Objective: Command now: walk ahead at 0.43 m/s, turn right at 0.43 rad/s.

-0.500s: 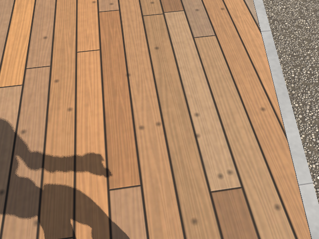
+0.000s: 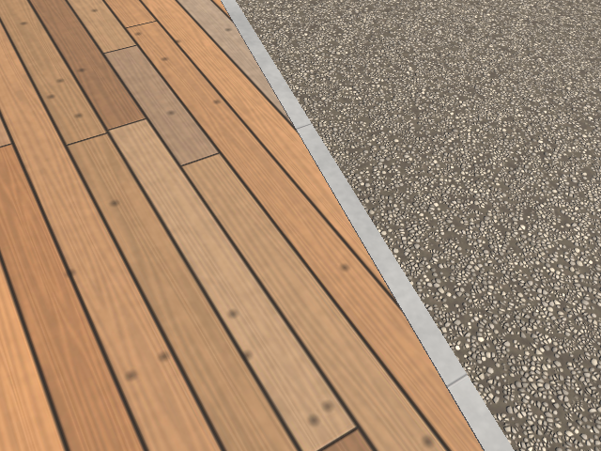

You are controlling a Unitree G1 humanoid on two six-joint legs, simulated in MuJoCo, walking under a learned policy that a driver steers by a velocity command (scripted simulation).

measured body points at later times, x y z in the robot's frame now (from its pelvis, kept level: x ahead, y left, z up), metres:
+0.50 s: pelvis +0.25 -0.07 +0.00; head +0.26 -0.08 +0.45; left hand +0.29 +0.20 -0.12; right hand +0.39 -0.35 -0.12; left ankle +0.33 +0.10 -0.67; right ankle +0.20 -0.17 -0.75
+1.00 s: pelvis +0.47 +0.01 -0.01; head +0.53 +0.04 +0.44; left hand +0.56 +0.33 -0.10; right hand +0.69 -0.22 -0.11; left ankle +0.50 +0.08 -0.75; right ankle +0.59 -0.15 -0.67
